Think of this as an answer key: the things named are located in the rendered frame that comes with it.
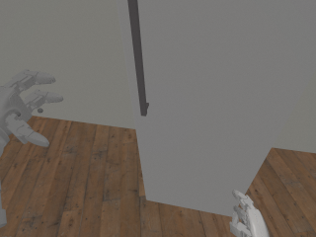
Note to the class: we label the robot left hand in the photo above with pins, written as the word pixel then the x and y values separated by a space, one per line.
pixel 11 103

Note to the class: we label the robot right hand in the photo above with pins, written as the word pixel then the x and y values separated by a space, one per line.
pixel 252 222

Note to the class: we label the fridge door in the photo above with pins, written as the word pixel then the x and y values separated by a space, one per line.
pixel 221 78

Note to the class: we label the left robot forearm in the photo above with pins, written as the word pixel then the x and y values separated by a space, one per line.
pixel 4 139

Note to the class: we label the handle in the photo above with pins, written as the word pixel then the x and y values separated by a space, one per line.
pixel 137 52

